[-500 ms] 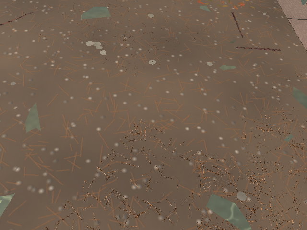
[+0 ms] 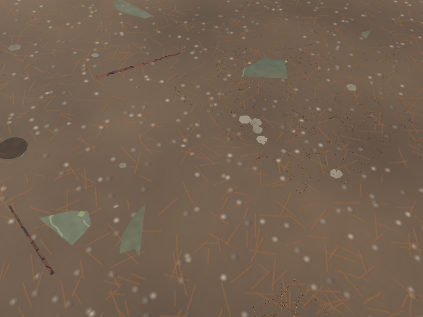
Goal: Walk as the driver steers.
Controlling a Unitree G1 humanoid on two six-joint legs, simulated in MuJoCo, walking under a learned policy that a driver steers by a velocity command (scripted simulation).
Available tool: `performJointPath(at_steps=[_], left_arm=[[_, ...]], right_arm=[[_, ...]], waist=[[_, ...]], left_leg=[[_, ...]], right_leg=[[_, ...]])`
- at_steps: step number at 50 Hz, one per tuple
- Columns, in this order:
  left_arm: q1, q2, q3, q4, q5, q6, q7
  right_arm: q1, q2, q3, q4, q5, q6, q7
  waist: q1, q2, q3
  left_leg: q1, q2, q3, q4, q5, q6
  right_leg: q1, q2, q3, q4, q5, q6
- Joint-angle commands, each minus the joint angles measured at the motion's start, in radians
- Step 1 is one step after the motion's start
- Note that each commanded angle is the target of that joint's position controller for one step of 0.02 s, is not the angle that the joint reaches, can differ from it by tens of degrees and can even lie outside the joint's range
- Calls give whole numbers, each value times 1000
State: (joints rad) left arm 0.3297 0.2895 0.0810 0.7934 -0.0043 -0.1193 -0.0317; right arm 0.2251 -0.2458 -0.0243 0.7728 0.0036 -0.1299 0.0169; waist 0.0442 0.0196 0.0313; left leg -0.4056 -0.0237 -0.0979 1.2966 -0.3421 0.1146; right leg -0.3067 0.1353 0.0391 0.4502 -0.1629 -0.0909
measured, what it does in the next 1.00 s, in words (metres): walks ahead, turning right: left foot, then right foot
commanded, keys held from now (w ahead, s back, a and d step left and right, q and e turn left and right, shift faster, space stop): w+e+shift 0.74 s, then w+q+shift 0.12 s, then q+shift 0.14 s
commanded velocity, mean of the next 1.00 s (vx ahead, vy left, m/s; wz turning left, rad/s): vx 0.96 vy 0.00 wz -0.63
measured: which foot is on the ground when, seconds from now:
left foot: up 0.00-0.24, down 0.26-0.70, up 0.72-1.00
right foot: down 0.00-0.26, up 0.28-0.68, down 0.70-1.00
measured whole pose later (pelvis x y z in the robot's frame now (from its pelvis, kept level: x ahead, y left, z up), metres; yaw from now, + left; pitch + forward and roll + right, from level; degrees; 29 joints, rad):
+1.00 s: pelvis +0.77 -0.23 +0.00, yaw -41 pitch -1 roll -1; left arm 0.36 0.23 0.02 0.76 0.02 -0.11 -0.01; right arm 0.14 -0.28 -0.02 0.68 0.01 -0.10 0.01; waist 0.04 0.04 0.05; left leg -0.79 0.13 -0.06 0.88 0.10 0.00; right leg -0.04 0.13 -0.06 0.36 -0.31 -0.12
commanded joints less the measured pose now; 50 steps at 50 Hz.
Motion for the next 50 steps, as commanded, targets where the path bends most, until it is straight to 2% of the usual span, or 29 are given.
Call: performJointPath(at_steps=[1, 4, 6, 8, 10, 12, 13, 14, 15, 16, 17, 18, 19, 21, 25, 29, 31, 33, 34, 35, 36, 37, 38, 39, 40, 42, 44, 47, 50], left_arm=[[17, 25, -11, -54, -11, -10, -1], [20, 65, -4, -56, -30, -7, 26], [26, 102, 8, -66, -37, 0, 38], [79, 112, 13, -63, -50, 5, 39], [125, 88, 7, -54, -59, 15, 38], [128, 79, 2, -52, -47, 25, 32], [78, 54, -10, -82, -22, 27, 26], [190, -70, -47, -107, -32, 18, 27], [230, -54, -63, -135, -86, 14, 36], [127, 12, -47, -123, -87, 23, 47], [35, 30, -43, -137, -61, 31, 45], [-20, 24, -39, -149, -39, 39, 39], [-43, 5, -35, -165, -33, 51, 30], [-68, -33, -41, -196, -51, 80, 14], [-130, -17, -48, -245, -26, 90, -7], [-298, 16, -46, -281, -20, 74, -42], [-320, 61, -30, -295, -30, 68, -52], [-199, 133, 3, -285, -45, 74, -52], [-10, 195, 35, -240, -46, 82, -47], [246, 262, 75, -165, -46, 95, -30], [223, 323, 81, -142, -44, 109, -11], [133, 322, 54, -219, -9, 79, -17], [151, 209, 44, -221, -5, 66, -13], [124, 180, 32, -190, 2, 47, -16], [33, 143, 17, -199, 3, 27, -19], [-81, 97, -5, -203, 27, 14, -13], [-75, 65, -19, -160, 16, 0, -10], [-69, 81, -18, -120, 22, -14, 14], [-1, 93, -22, -84, 20, -19, 45]], right_arm=[[-40, -44, 1, -121, -15, -40, -1], [-162, -31, 23, -183, -29, -47, -4], [-246, -26, 29, -211, -22, -51, 5], [-265, -68, 8, -226, -3, -44, -3], [-270, -111, -17, -235, 16, -38, -18], [-140, -161, -54, -222, 23, -42, -30], [82, -204, -74, -188, 23, -40, -40], [275, -292, -94, -157, -2, -22, -44], [276, -288, -95, -131, 1, -15, -23], [207, -191, -79, -142, 6, -9, -25], [170, -150, -68, -125, 5, 0, -28], [127, -117, -59, -112, -11, 7, -25], [86, -88, -52, -98, -25, 8, -22], [28, -52, -47, -70, -12, 6, -12], [-38, -116, -63, -48, -4, -6, -20], [39, -207, -77, -17, -3, -7, -28], [78, -266, -84, -12, -10, 6, -28], [86, -329, -96, -19, -13, 33, -36], [59, -341, -100, -37, -10, 42, -37], [17, -316, -91, -63, -4, 33, -39], [41, -116, -35, -92, -32, -4, -28], [181, -110, -7, -179, 10, -55, -9], [37, -218, -23, -167, 46, -72, -7], [-1, -208, -23, -173, 69, -64, -13], [8, -184, -16, -148, 45, -44, -28], [96, -168, -20, -99, 34, 9, -25], [71, -138, -18, -94, 32, 45, -29], [-35, -98, -5, -128, 0, 39, -27], [-125, -47, 7, -125, -2, 11, 14]], waist=[[-66, -25, -16], [-69, -25, 68], [-41, -53, 78], [-23, -83, 56], [-22, -86, 38], [-110, -92, -51], [-223, -64, -200], [-210, 232, -425], [-172, 448, -442], [-190, 285, -234], [-179, 146, -121], [-149, 42, -56], [-108, 46, -10], [-59, 77, 35], [-13, 31, 77], [-75, -51, 119], [-59, 3, 82], [44, 102, -20], [146, 128, -115], [263, 68, -203], [144, -343, -156], [16, -382, -466], [102, -148, -409], [45, -9, -192], [-11, 100, -141], [-93, 45, -57], [-99, 11, 26], [-69, -17, 87], [14, -3, 34]], left_leg=[[-266, 92, -50, -151, 14, -29], [-158, 96, 8, -419, 149, -90], [83, 44, 43, -592, 353, -121], [195, 20, 20, -677, 447, -148], [203, 13, 1, -752, 364, -148], [348, 16, 11, -787, 255, -109], [614, 124, -65, -742, 174, -58], [961, 405, -515, -822, -145, 84], [954, 507, -901, -995, -486, 141], [810, 450, -782, -1030, -489, 107], [682, 419, -587, -1018, -287, 80], [545, 374, -437, -1023, -100, 66], [435, 337, -326, -1043, 2, 56], [327, 310, -155, -1080, 130, 33], [246, 276, 97, -1140, 326, 14], [298, 235, 272, -1172, 435, -37], [393, 240, 315, -1082, 903, -55], [470, 273, 325, -826, 1387, -58], [392, 283, 312, -588, 1490, -50], [151, 225, 299, -229, 1240, -77], [-208, -15, 265, 289, -138, -123], [-458, -47, -35, 431, -223, -100], [-460, 30, -75, 324, -77, -62], [-461, 61, -29, 216, -21, -58], [-382, 124, -37, 138, 20, -64], [-239, 198, -34, 69, 77, -80], [-219, 219, -10, -15, 104, -102], [-209, 166, 59, -281, 319, -130], [-101, 77, 148, -595, 701, -116]], right_leg=[[178, -244, 496, -283, -149, -224], [-54, -224, 408, -309, -71, -208], [-228, -174, 343, -315, -68, -165], [-206, -190, 382, -296, -107, -135], [-75, -200, 409, -205, -99, -100], [-9, -161, 375, 48, 150, -45], [-134, -128, 315, 341, 158, -8], [-392, -35, 198, 729, -262, 33], [-584, -112, 143, 961, -344, 28], [-677, -162, 115, 1045, -253, 29], [-682, -202, 80, 1048, -191, 25], [-627, -235, 70, 1007, -154, 24], [-581, -266, 78, 969, -136, 21], [-552, -312, 77, 918, -151, 22], [-538, -322, 52, 753, 64, 44], [-405, -255, -94, 419, 277, 8], [-293, -168, -187, 348, 224, -28], [-129, -85, -237, 361, 77, -66], [113, -52, -234, 363, 27, -101], [494, -73, -126, 265, 86, -155], [692, -210, 157, 236, 248, -227], [885, -415, 810, -39, -342, -444], [782, -428, 848, -197, -540, -346], [562, -419, 756, -240, -472, -297], [394, -401, 653, -216, -359, -262], [111, -334, 439, -217, -223, -226], [-33, -300, 268, -246, -10, -197], [-84, -209, -27, -235, 508, -106], [4, -178, -140, -218, 522, -9]])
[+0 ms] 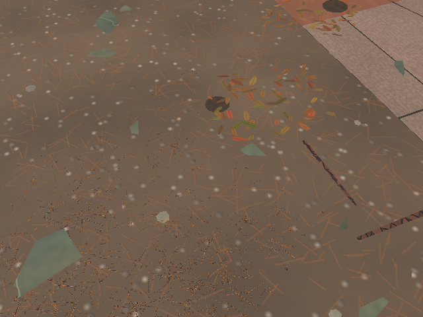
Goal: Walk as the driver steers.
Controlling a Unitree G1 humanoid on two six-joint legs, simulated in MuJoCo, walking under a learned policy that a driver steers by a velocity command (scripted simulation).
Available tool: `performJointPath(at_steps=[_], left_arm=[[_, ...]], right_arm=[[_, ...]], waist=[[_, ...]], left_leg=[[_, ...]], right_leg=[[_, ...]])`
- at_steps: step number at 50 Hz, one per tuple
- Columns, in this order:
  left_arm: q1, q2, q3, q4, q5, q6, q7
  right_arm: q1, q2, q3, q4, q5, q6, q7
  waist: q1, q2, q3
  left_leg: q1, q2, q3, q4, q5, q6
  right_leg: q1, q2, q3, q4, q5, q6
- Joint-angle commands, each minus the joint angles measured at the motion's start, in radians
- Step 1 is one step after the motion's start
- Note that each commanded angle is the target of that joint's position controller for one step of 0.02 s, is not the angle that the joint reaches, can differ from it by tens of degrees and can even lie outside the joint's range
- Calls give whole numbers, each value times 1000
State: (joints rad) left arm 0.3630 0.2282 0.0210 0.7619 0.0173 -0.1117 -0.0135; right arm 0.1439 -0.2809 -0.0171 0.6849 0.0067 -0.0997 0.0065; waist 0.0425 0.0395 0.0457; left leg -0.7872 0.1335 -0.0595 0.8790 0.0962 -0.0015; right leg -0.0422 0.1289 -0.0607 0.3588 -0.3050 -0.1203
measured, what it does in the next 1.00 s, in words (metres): walks ahead, turning left: left foot, then right foot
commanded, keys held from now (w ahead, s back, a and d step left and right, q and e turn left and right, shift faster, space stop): q+shift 0.86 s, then e+shift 0.14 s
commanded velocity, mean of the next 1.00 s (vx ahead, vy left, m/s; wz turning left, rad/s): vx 0.13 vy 0.00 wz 0.76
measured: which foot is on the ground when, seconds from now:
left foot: up 0.00-0.12, down 0.14-0.68, up 0.70-1.00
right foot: down 0.00-0.16, up 0.18-0.68, down 0.70-1.00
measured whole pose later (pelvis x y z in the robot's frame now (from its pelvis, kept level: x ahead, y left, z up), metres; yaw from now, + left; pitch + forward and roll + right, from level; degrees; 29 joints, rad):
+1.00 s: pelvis +0.36 -0.01 +0.01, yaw +48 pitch +1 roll +0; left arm 0.13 0.23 0.03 0.68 0.02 0.01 0.02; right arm 0.22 -0.32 -0.07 0.59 0.00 0.06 -0.03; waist 0.02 0.03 0.06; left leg -0.49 0.02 -0.09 1.00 -0.42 -0.10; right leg -0.28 -0.01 -0.04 0.43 -0.18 -0.04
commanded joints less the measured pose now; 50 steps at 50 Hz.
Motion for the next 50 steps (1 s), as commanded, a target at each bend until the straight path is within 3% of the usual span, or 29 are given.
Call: performJointPath(at_steps=[1, 4, 6, 7, 8, 9, 10, 11, 12, 13, 15, 17, 19, 21, 23, 26, 29, 33, 34, 35, 36, 37, 38, 40, 43, 46, 50], left_arm=[[-21, 167, 39, -40, -4, -22, 35], [-51, 200, 49, -39, -5, 20, 60], [-121, 224, 63, -72, 0, 53, 78], [-188, 216, 62, -98, 2, 64, 77], [-193, 153, 43, -114, 11, 58, 56], [39, 10, 12, -133, 22, 53, 23], [109, 127, 13, -132, -5, 38, 0], [-32, 208, 30, -150, -18, 40, -4], [-138, 201, 33, -178, -9, 52, 7], [-168, 189, 32, -189, -1, 69, 20], [-151, 180, 39, -181, 4, 92, 30], [-153, 145, 35, -168, 16, 90, 44], [-182, 130, 35, -169, 14, 91, 55], [-216, 138, 41, -169, 1, 97, 63], [-256, 143, 47, -171, -6, 96, 65], [-304, 145, 54, -172, -11, 78, 59], [-336, 154, 61, -169, -16, 53, 46], [-284, 188, 84, -136, -26, 33, 27], [-261, 200, 91, -125, -26, 34, 27], [-279, 236, 96, -141, -12, 48, 33], [-287, 272, 99, -159, 23, 66, 35], [-272, 227, 99, -165, 26, 66, 37], [-311, 185, 86, -179, 13, 71, 45], [-341, 162, 72, -197, -4, 91, 64], [-316, 165, 63, -192, 11, 107, 75], [-224, 177, 62, -154, 10, 116, 60], [-282, 160, 49, -139, -14, 108, 18]], right_arm=[[-65, -9, -1, -45, 1, -23, 39], [-42, -77, -31, -64, 3, -24, 83], [173, -139, -67, -26, 2, -7, 89], [361, -188, -92, 10, 3, 4, 76], [425, -221, -98, 20, 8, 13, 50], [303, -261, -86, -36, -42, 3, 37], [208, -275, -99, -109, -58, 14, 31], [146, -219, -94, -152, -38, 30, 26], [103, -173, -80, -157, -7, 45, 21], [72, -156, -72, -166, 4, 50, 16], [23, -153, -77, -181, -4, 63, 6], [49, -166, -85, -170, 0, 73, -6], [82, -186, -94, -159, 5, 90, -25], [73, -193, -98, -166, 17, 113, -43], [59, -191, -99, -173, 22, 131, -53], [56, -188, -105, -177, 17, 145, -56], [54, -189, -112, -185, 14, 152, -53], [20, -183, -113, -207, 20, 155, -46], [26, -159, -105, -207, 29, 156, -43], [118, -95, -86, -189, 25, 158, -37], [127, -129, -94, -218, 34, 154, -29], [105, -232, -121, -213, 21, 141, -20], [107, -260, -131, -190, 24, 145, -18], [141, -219, -122, -158, 17, 165, -26], [110, -167, -102, -181, 29, 167, -27], [45, -112, -76, -200, 10, 151, -38], [87, -42, -44, -153, -19, 137, -38]], waist=[[29, -41, 13], [5, -104, -42], [-103, -154, -146], [-210, -137, -203], [-223, 65, -224], [-15, 340, -288], [-46, 201, -524], [-79, 21, -420], [-54, -138, -260], [-24, -159, -191], [10, -78, -109], [-4, -44, -123], [-23, -21, -179], [-35, 16, -199], [-50, 57, -178], [-74, 107, -149], [-90, 134, -140], [-57, 143, -142], [-46, 83, -156], [-96, -79, -222], [-113, -298, -206], [-83, -270, -179], [-82, -206, -138], [-75, -141, -90], [-46, -162, -60], [5, -152, -104], [-30, -195, -140]], left_leg=[[274, -93, 114, -240, 316, 2], [266, -152, 153, -329, 248, 24], [436, -220, 181, -278, 64, 51], [632, -212, 131, -289, 38, 86], [785, -114, -6, -339, 352, 128], [1033, 93, -493, -289, 646, 332], [1111, 193, -779, -481, 222, 418], [973, 144, -723, -550, -188, 372], [783, 92, -655, -603, -409, 317], [643, 54, -623, -634, -462, 286], [479, -50, -501, -656, -401, 238], [456, -83, -419, -606, -143, 233], [505, -84, -413, -564, -37, 225], [542, -99, -429, -553, -156, 193], [548, -118, -451, -557, -295, 164], [567, -136, -490, -549, -369, 156], [606, -133, -543, -509, -285, 164], [592, -158, -619, -433, -206, 134], [534, -206, -578, -351, -371, 101], [414, -285, -449, -161, -682, 57], [249, -374, -247, 41, -786, 9], [190, -278, -213, 201, -699, -40], [173, -238, -185, 260, -618, -57], [137, -208, -126, 399, -510, -79], [94, -146, -12, 420, -444, -103], [141, -132, -15, 293, -498, -121], [389, -117, 17, -54, -541, -95]], right_leg=[[-198, -190, -44, -117, 655, 32], [-1, -232, -62, 36, 805, 70], [23, -262, -62, 264, 1042, 88], [-78, -250, -58, 516, 1006, 100], [-226, -112, -84, 909, 370, 138], [-620, 52, 78, 1284, -387, 205], [-640, 23, 258, 1358, -301, 173], [-660, -26, 257, 1261, -203, 133], [-683, -62, 235, 1152, -138, 125], [-653, -81, 233, 1059, -104, 126], [-569, -106, 228, 881, -73, 137], [-543, -97, 205, 761, -55, 165], [-555, -82, 216, 695, -18, 195], [-583, -74, 236, 640, 38, 210], [-591, -68, 247, 572, 78, 212], [-562, -55, 256, 458, 96, 205], [-505, -39, 262, 338, 80, 194], [-290, -46, 254, 69, 139, 170], [-169, -111, 261, -46, 255, 143], [3, -311, 397, -23, 333, 55], [2, -469, 580, -34, 452, -88], [-45, -512, 620, -49, 391, -137], [-73, -452, 508, -38, 296, -107], [-116, -368, 362, -37, 210, -54], [-117, -331, 216, -70, 281, -70], [-52, -347, 238, -55, 368, -128], [-129, -321, 218, -39, 341, -118]])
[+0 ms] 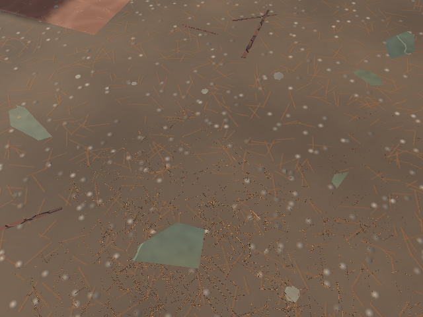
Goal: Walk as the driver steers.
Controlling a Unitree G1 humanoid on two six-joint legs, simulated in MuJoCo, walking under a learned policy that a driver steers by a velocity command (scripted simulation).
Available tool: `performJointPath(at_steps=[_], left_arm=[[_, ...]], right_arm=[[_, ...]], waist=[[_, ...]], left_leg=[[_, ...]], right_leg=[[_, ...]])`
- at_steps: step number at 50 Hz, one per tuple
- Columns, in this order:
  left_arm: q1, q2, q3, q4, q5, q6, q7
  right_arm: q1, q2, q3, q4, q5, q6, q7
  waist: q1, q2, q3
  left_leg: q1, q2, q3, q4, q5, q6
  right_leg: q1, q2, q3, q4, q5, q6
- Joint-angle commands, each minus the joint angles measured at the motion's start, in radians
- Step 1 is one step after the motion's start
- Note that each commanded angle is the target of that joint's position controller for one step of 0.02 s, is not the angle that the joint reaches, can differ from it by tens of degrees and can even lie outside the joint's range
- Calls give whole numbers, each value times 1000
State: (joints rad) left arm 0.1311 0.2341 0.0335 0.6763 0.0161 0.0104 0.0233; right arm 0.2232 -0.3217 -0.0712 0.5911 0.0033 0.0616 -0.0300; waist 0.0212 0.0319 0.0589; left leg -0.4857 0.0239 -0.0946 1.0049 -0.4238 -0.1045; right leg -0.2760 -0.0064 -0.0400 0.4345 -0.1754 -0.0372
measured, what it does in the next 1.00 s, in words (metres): steps on the spot, turning right: left foot, then right foot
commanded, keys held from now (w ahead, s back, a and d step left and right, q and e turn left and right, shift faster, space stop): e+shift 0.62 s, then q+shift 0.38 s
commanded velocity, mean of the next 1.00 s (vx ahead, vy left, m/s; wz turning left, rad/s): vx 0.00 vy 0.00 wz -0.35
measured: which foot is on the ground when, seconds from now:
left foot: up 0.00-0.10, down 0.12-0.48, up 0.50-1.00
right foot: down 0.00-0.12, up 0.14-0.46, down 0.48-1.00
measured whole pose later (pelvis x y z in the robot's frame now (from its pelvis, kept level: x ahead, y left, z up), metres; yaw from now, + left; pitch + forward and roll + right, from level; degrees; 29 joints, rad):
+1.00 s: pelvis +0.04 -0.04 -0.01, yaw -22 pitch +1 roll -1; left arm 0.09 0.25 0.03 0.65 0.01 0.04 0.03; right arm 0.23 -0.29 -0.06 0.70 0.03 0.02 0.01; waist -0.03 -0.01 0.03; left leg -0.35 0.04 0.04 0.75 -0.42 -0.03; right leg -0.24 0.03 -0.06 0.52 -0.31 -0.05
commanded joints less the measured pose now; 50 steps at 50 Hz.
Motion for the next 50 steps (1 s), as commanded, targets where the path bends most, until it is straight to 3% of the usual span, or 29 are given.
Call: performJointPath(at_steps=[1, 4, 5, 6, 7, 8, 9, 10, 12, 14, 16, 18, 21, 23, 24, 25, 26, 27, 28, 29, 30, 32, 35, 38, 40, 43, 47, 50], left_arm=[[-35, 159, 37, -42, -22, -16, -28], [8, 233, 58, -21, -51, -9, -32], [26, 230, 58, -15, -61, -11, -29], [28, 199, 50, -20, -59, -20, -28], [36, 118, 30, -47, -45, -35, -38], [5, 133, 35, -61, -53, -42, -36], [-2, 203, 64, -51, -51, -34, -31], [35, 205, 77, -30, -54, -15, -26], [101, 176, 78, -6, -44, 31, -10], [73, 145, 69, -36, -42, 46, -14], [33, 116, 56, -76, -42, 45, -34], [12, 107, 48, -111, -39, 42, -55], [46, 147, 66, -128, -41, 50, -68], [119, 164, 86, -113, -42, 58, -58], [197, 225, 115, -96, -36, 55, -38], [239, 402, 156, -119, -33, 47, -16], [243, 383, 140, -145, 6, 12, -32], [221, 339, 125, -141, 6, -13, -41], [180, 306, 117, -134, -15, -23, -33], [122, 272, 105, -143, -39, -18, -23], [58, 254, 96, -158, -47, -8, -11], [7, 237, 84, -178, -27, 6, 7], [22, 194, 59, -160, -13, 5, 15], [2, 117, 22, -126, 12, -3, 5], [8, 140, 24, -101, 26, -10, -9], [8, 222, 51, -83, 14, -2, -8], [1, 210, 58, -75, -5, 14, 10], [-40, 202, 65, -83, -16, 26, 17]], right_arm=[[6, -8, 8, -48, -14, -26, -1], [30, -48, -9, -22, -3, -31, -3], [48, -69, -15, -17, -2, -35, -4], [93, -113, -26, -14, -9, -35, -11], [99, -203, -50, -11, -32, -22, -22], [67, -185, -56, -6, -44, -18, -18], [29, -122, -35, -36, -55, -30, -17], [-36, -80, -22, -46, -49, -41, -19], [-136, -53, -16, -54, -16, -62, -19], [-128, -56, -20, -39, -19, -63, -22], [-112, -71, -29, -26, -19, -57, -25], [-98, -109, -44, -15, -14, -53, -20], [-99, -141, -60, 3, 10, -60, -2], [-105, -120, -60, 20, 30, -67, 11], [-46, -87, -54, 44, 21, -72, 20], [-73, -17, -30, -22, -31, -77, 22], [-184, -30, -25, -58, -37, -84, 13], [-234, -68, -32, -60, -12, -86, 8], [-236, -65, -32, -54, -5, -88, 0], [-215, -77, -36, -35, -14, -88, -9], [-196, -91, -43, -28, -19, -85, -14], [-132, -78, -40, 13, -15, -79, -3], [-87, -40, -20, 58, -6, -62, 3], [-79, -1, 2, 73, -3, -53, 13], [-101, -32, -1, 62, 5, -52, 18], [-130, -103, -19, 23, 21, -53, 19], [-72, -73, -15, 15, 26, -57, 33], [-17, -55, -15, 19, 33, -51, 47]], waist=[[-1, -210, -138], [-25, -222, -103], [-36, -214, -118], [-49, -162, -171], [-24, 90, -197], [-55, 265, -179], [-71, 197, -147], [-34, 160, -128], [4, 148, -81], [-9, 128, -64], [-33, 119, -83], [-50, 123, -105], [-37, 132, -121], [8, 91, -129], [34, -43, -154], [16, -406, -153], [76, -337, -287], [84, -210, -261], [52, -156, -205], [20, -99, -173], [-15, -109, -159], [-42, -126, -185], [-24, -112, -216], [-15, -148, -191], [12, -169, -126], [35, -165, -40], [19, -127, -88], [-12, -125, -127]], left_leg=[[130, -20, 70, -267, -3, 10], [235, -80, 97, -567, 155, 55], [331, -63, 69, -653, 226, 91], [480, 36, 7, -631, 307, 133], [585, 232, -147, -583, 508, 236], [476, 374, -243, -650, 557, 359], [431, 391, -234, -679, 620, 394], [404, 347, -159, -675, 625, 359], [372, 276, -21, -673, 596, 296], [359, 254, 52, -680, 573, 290], [386, 259, 100, -660, 550, 287], [390, 287, 124, -640, 575, 288], [390, 326, 146, -581, 602, 266], [328, 301, 214, -449, 534, 193], [216, 224, 279, -252, 430, 123], [-165, 57, 314, 115, -174, 8], [-276, -36, 64, 293, -310, 7], [-296, -15, 4, 327, -245, 36], [-300, -1, -12, 288, -156, 62], [-291, 18, -23, 226, -75, 68], [-234, 19, -26, 168, -11, 68], [-162, -9, 10, 140, 78, 49], [-72, 9, 43, 26, 134, 17], [76, 56, 53, -145, 178, 19], [125, 53, 72, -209, 163, 34], [24, 35, 94, -216, 41, 59], [-26, 40, 105, -203, -36, 70], [51, 16, 147, -314, 24, 89]], right_leg=[[85, -181, 217, -112, 184, -199], [72, -185, 305, -55, 234, -183], [27, -173, 325, -35, 243, -148], [-77, -146, 313, 19, 144, -89], [-271, -29, 175, 192, -88, -11], [-351, 32, 30, 356, -368, 38], [-367, 1, 63, 589, -435, 70], [-382, -10, 79, 703, -403, 83], [-403, -42, 85, 750, -282, 123], [-394, -56, 46, 698, -203, 145], [-355, -76, 23, 564, -163, 142], [-281, -79, -8, 446, -174, 118], [-185, -49, -60, 321, -171, 73], [-34, -2, -83, 155, -46, 21], [139, 0, 5, 48, 166, -33], [358, -272, 457, 17, 662, -198], [360, -378, 680, -54, 566, -363], [348, -351, 598, -79, 448, -338], [302, -298, 536, -77, 345, -284], [257, -258, 486, -78, 283, -236], [187, -222, 443, -83, 262, -206], [145, -193, 374, -80, 312, -191], [131, -179, 285, -67, 366, -186], [50, -160, 216, -96, 215, -172], [0, -174, 220, -128, 70, -182], [51, -236, 274, -122, 54, -213], [209, -308, 278, -45, 403, -232], [235, -294, 196, 17, 505, -193]])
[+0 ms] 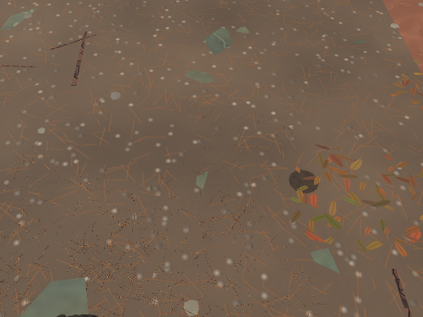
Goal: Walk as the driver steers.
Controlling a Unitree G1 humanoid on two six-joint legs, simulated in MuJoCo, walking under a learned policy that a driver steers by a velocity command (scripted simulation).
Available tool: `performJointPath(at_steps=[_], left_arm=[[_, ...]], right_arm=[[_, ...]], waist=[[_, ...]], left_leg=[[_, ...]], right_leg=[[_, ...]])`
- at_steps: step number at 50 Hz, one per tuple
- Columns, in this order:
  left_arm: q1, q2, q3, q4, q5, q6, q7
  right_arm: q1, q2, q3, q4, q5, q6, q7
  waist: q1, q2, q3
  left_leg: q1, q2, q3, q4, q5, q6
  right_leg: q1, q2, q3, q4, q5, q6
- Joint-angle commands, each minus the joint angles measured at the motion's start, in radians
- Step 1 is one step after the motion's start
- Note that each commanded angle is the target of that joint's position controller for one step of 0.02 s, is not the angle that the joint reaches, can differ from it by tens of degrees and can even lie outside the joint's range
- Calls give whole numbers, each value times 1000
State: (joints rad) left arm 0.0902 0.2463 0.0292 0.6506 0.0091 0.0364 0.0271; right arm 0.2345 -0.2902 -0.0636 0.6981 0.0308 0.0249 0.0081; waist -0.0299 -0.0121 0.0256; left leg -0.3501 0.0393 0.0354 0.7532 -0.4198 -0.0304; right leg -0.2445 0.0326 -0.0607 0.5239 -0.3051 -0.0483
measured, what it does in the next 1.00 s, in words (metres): walks ahead: left foot, then right foot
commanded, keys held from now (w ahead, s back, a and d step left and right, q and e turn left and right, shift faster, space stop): q+shift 0.16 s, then w+q+shift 0.20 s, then w+e+shift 0.64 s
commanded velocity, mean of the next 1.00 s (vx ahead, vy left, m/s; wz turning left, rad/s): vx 0.61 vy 0.00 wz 0.06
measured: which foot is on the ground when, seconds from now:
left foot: up 0.00-0.04, down 0.06-0.58, up 0.60-0.96, down 0.98-1.00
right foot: down 0.00-0.06, up 0.08-0.54, down 0.56-1.00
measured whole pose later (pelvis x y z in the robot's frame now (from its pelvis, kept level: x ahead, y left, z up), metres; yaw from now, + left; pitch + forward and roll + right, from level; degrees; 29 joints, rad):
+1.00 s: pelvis +0.48 +0.10 -0.02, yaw +1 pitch +4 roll +2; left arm 0.57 0.25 0.04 0.84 -0.02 -0.05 0.01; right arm -0.07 -0.26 -0.01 0.50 0.02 -0.15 0.01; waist 0.13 -0.01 0.03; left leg -0.54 -0.04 -0.08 0.52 -0.04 -0.02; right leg 0.08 0.07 0.33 0.56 -0.53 -0.09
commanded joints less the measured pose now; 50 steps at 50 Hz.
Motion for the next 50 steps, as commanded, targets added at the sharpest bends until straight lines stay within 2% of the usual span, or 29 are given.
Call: performJointPath(at_steps=[1, 2, 3, 4, 5, 6, 7, 8, 9, 11, 13, 18, 23, 25, 27, 28, 29, 30, 31, 32, 34, 37, 41, 43, 45, 47, 48, 49, 50], left_arm=[[-13, 188, 72, -58, -17, 3, 15], [1, 180, 74, -48, -26, 2, 16], [20, 155, 73, -53, -12, -6, 13], [-58, 103, 55, -113, 38, -19, 6], [-110, 119, 56, -123, 28, -35, 3], [-99, 141, 63, -111, 5, -41, -3], [-87, 143, 66, -94, -1, -44, -3], [-87, 145, 68, -85, 2, -43, 1], [-66, 149, 70, -79, 2, -48, -7], [-76, 135, 67, -71, -19, -66, -35], [-127, 148, 73, -78, -28, -91, -44], [-175, 136, 71, -72, -29, -153, -49], [-175, 135, 52, -69, -36, -173, -63], [-152, 151, 51, -70, -40, -176, -64], [-40, 180, 63, -42, -42, -174, -59], [124, 212, 79, 3, -46, -173, -56], [329, 287, 98, 36, -35, -176, -56], [439, 318, 106, 68, -37, -173, -73], [411, 238, 82, 67, -38, -173, -80], [387, 212, 74, 54, -24, -165, -73], [389, 175, 60, 40, -12, -145, -64], [360, 135, 40, 44, -35, -129, -42], [350, 159, 44, 63, -44, -119, -11], [384, 172, 49, 86, -52, -121, -6], [400, 167, 49, 105, -63, -123, -3], [398, 168, 52, 114, -62, -115, -5], [378, 187, 57, 111, -48, -107, -10], [316, 187, 55, 76, -19, -100, -17], [357, 63, 24, 43, 7, -104, -17]], right_arm=[[0, -85, -26, -83, 6, -14, 12], [29, -101, -34, -81, 0, -15, 9], [60, -185, -61, -88, -7, -16, -4], [81, -307, -88, -111, -19, -25, -13], [128, -260, -76, -117, -50, -38, -7], [91, -235, -70, -115, -47, -49, -7], [39, -219, -70, -120, -24, -49, -14], [3, -200, -63, -132, -2, -40, -23], [21, -181, -57, -124, 18, -30, -34], [64, -176, -52, -126, 18, -26, -37], [76, -196, -52, -130, 0, -38, -39], [95, -213, -52, -121, 5, -52, -43], [120, -173, -25, -104, -1, -72, -16], [127, -172, -21, -92, -3, -76, -6], [118, -166, -15, -86, -16, -77, -4], [99, -144, -6, -90, -27, -80, -7], [70, -115, 10, -133, -23, -92, -14], [63, -76, 22, -169, -22, -116, -25], [-6, -116, 19, -186, 5, -140, -21], [-67, -118, 21, -186, 6, -161, -11], [-135, -94, 25, -197, -35, -191, 2], [-140, -79, 25, -197, -45, -188, 12], [-319, -27, 45, -253, -46, -198, 24], [-365, -32, 38, -264, -32, -203, 28], [-359, -76, 16, -260, -9, -196, 19], [-293, -131, -13, -252, 1, -192, 5], [-177, -161, -33, -237, 6, -188, -7], [58, -183, -48, -196, 10, -174, -24], [277, -242, -63, -155, -5, -156, -36]], waist=[[19, -84, -103], [1, -66, -107], [9, 88, -118], [15, 344, -103], [-52, 252, -193], [-23, 150, -170], [3, 85, -152], [11, 61, -141], [21, 59, -174], [-3, 93, -139], [-19, 141, -57], [-39, 181, -10], [-77, 206, 29], [-65, 200, 50], [-3, 186, 6], [70, 146, -86], [150, -50, -210], [155, -302, -219], [150, -214, -97], [151, -132, -21], [131, -13, 14], [73, -66, 56], [101, -66, 123], [113, -83, 101], [98, -104, 75], [46, -123, 13], [-32, -129, -76], [-155, -137, -232], [-172, 68, -433]], left_leg=[[-28, -18, 36, -154, 97, 30], [53, -28, 13, -270, 241, 60], [191, 71, -199, -356, 514, 128], [371, 300, -575, -355, 956, 308], [431, 346, -624, -369, 961, 417], [440, 291, -539, -357, 924, 378], [437, 232, -471, -344, 876, 321], [428, 204, -438, -342, 859, 288], [416, 163, -428, -382, 622, 273], [388, 126, -485, -491, 27, 277], [339, 126, -543, -552, -134, 284], [239, 82, -541, -521, -74, 268], [185, 137, -491, -519, -24, 251], [210, 162, -474, -520, 32, 252], [219, 143, -397, -424, 327, 235], [176, 97, -318, -238, 532, 212], [-58, -7, -191, 137, 577, 135], [-381, -108, -138, 443, 22, 58], [-543, -74, -191, 515, -11, 74], [-589, -36, -180, 529, 50, 85], [-558, -4, -168, 423, 126, 83], [-475, 1, -135, 252, 174, 35], [-260, -65, -61, -77, 384, -17], [-63, -94, -66, -177, 512, -21], [25, -91, -102, -234, 529, -18], [123, -106, -92, -264, 422, 8], [264, -100, -78, -264, 379, 30], [557, -5, -142, -187, 306, 73], [895, 211, -409, -183, -23, 146]], right_leg=[[187, -314, 174, -35, 615, -151], [143, -276, 120, 34, 535, -95], [-9, -177, 22, 235, 317, -2], [-366, 16, -19, 497, -265, 103], [-456, 46, 136, 661, -397, 106], [-485, 16, 175, 716, -326, 100], [-506, 0, 179, 700, -242, 100], [-509, -17, 183, 661, -184, 108], [-470, -25, 183, 598, -119, 111], [-465, -12, 165, 460, -16, 110], [-464, 4, 167, 315, 16, 112], [-341, 33, 169, 89, 84, 126], [-224, -31, 83, 21, 157, 80], [-205, -42, 53, -13, 132, 35], [-74, -9, 17, -37, 114, -18], [109, -10, 51, -18, 100, -60], [396, -161, 375, -87, -132, -187], [581, -313, 826, -254, -411, -284], [549, -340, 895, -292, -485, -268], [495, -314, 787, -291, -385, -260], [401, -240, 670, -313, -219, -247], [263, -174, 570, -354, -69, -244], [-24, -99, 460, -384, 122, -207], [-109, -104, 466, -399, 153, -179], [-43, -123, 488, -362, 233, -145], [62, -122, 492, -219, 540, -106], [72, -93, 460, -42, 719, -71], [-55, -71, 452, 225, 713, -40], [-272, 19, 368, 589, 272, -24]])
Velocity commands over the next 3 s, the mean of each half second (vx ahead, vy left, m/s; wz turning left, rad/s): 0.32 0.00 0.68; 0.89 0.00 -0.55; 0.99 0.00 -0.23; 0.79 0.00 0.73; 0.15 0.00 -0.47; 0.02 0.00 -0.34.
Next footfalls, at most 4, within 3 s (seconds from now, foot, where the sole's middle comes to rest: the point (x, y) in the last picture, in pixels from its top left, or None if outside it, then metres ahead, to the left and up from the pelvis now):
0.06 left None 0.02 0.11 -0.77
0.56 right None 0.28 -0.04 -0.77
0.98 left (130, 265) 0.65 0.25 -0.77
1.40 right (239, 175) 1.01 -0.13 -0.77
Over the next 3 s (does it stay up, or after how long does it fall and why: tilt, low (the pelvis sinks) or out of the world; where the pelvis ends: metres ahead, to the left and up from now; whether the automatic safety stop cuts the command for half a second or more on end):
stays up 1.56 0.07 0.00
